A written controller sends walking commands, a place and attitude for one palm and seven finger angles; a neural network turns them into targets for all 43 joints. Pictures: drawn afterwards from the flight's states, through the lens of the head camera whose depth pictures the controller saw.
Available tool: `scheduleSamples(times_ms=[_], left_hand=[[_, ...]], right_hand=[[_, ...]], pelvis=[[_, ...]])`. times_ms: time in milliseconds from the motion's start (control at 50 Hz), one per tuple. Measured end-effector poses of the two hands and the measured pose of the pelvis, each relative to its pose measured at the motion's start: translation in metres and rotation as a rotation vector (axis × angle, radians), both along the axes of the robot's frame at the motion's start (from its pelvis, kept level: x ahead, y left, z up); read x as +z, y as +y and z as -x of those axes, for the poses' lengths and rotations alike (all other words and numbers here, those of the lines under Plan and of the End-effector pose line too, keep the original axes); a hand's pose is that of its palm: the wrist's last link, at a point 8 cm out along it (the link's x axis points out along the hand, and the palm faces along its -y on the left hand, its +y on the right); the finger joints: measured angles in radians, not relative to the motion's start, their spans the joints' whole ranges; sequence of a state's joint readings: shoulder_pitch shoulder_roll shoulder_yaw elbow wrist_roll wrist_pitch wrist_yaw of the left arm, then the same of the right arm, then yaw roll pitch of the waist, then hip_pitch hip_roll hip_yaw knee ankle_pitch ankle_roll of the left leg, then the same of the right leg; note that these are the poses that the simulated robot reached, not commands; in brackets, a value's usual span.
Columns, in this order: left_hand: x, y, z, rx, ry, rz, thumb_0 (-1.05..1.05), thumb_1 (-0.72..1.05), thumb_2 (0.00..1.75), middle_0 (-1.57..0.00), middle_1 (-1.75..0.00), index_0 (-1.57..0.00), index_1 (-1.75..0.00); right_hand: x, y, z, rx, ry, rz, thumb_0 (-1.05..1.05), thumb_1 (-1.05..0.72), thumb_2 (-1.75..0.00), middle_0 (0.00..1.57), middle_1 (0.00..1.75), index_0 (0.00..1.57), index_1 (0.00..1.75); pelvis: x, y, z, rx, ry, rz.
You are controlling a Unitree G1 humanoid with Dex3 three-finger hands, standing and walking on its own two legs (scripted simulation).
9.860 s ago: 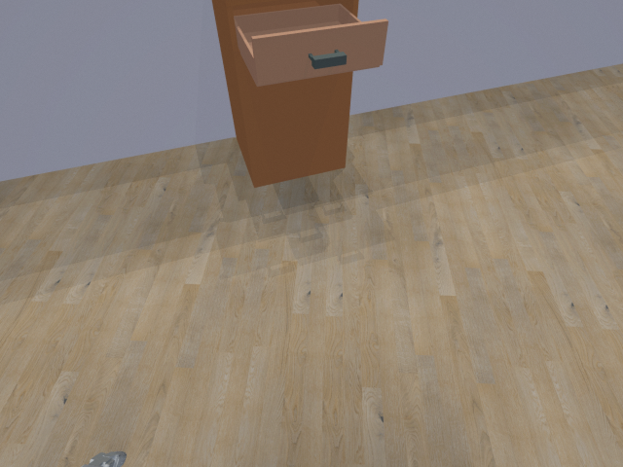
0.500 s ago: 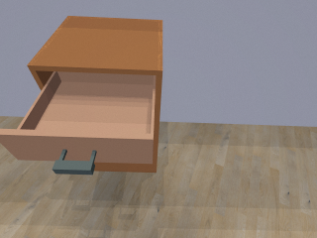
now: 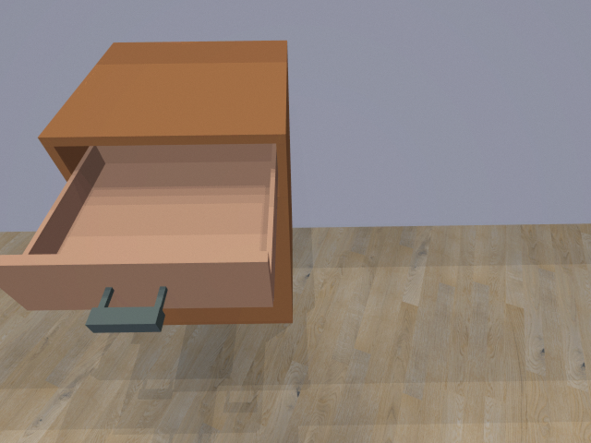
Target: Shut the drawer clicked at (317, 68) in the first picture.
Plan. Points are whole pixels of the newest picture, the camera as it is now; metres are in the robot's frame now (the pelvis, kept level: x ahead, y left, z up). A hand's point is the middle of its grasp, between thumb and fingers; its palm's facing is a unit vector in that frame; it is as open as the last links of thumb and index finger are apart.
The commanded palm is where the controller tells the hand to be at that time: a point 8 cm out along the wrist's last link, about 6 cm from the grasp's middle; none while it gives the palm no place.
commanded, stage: come to a stop and stand still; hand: left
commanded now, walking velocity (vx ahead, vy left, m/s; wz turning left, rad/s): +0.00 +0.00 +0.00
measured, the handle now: (131, 306) +0.32 +0.28 -0.03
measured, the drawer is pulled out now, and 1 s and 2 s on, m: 0.29 0.29 0.29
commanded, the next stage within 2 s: look again from close up in 0.38 s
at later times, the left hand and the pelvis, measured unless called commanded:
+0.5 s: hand out of the picture -0.01 +0.15 -0.16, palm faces +0.02 -0.98 -0.22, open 7.4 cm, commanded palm none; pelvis -0.01 -0.02 +0.01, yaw +0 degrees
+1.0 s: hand out of the picture -0.03 +0.15 -0.17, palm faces +0.02 -0.98 -0.18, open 7.4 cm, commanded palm none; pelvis -0.01 -0.01 +0.01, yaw -1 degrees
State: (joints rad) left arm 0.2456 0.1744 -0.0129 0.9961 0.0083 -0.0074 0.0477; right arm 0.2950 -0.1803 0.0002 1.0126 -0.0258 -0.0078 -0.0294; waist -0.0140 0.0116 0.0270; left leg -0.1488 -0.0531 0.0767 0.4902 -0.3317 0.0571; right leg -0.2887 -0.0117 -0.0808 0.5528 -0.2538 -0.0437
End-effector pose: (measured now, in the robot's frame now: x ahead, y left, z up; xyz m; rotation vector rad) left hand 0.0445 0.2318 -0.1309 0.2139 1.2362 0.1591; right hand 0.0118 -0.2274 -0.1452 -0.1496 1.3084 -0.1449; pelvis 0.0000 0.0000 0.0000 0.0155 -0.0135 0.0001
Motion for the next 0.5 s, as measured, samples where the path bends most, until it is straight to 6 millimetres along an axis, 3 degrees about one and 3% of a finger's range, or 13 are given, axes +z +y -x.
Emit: scheduleSamples(times_ms=[120,240,360,500], left_hand=[[-0.001,-0.010,0.016,0.002,0.027,0.009,0.00,0.91,0.90,-0.20,-0.30,-0.20,-0.30],[0.000,-0.018,0.031,0.016,0.048,0.017,0.00,0.91,0.90,-0.20,-0.30,-0.20,-0.30],[0.001,-0.024,0.046,0.029,0.075,0.021,0.00,0.91,0.90,-0.20,-0.30,-0.20,-0.30],[0.001,-0.031,0.060,0.039,0.110,0.029,0.00,0.90,0.90,-0.20,-0.30,-0.20,-0.30]], right_hand=[[0.005,-0.019,-0.016,0.014,-0.052,0.022,0.01,-0.91,-0.90,0.20,0.29,0.20,0.30],[0.006,-0.022,-0.016,0.031,-0.047,0.012,0.00,-0.91,-0.90,0.19,0.29,0.20,0.30],[0.003,-0.017,0.000,0.028,0.002,-0.016,0.00,-0.91,-0.90,0.19,0.29,0.20,0.30],[0.000,-0.009,0.033,0.002,0.085,-0.044,0.00,-0.91,-0.90,0.20,0.29,0.20,0.30]], pelvis=[[0.001,-0.007,0.003,-0.005,-0.008,0.006],[0.004,-0.014,0.007,-0.005,-0.019,0.007],[0.006,-0.018,0.011,-0.004,-0.024,0.006],[0.008,-0.021,0.014,-0.006,-0.023,0.008]])
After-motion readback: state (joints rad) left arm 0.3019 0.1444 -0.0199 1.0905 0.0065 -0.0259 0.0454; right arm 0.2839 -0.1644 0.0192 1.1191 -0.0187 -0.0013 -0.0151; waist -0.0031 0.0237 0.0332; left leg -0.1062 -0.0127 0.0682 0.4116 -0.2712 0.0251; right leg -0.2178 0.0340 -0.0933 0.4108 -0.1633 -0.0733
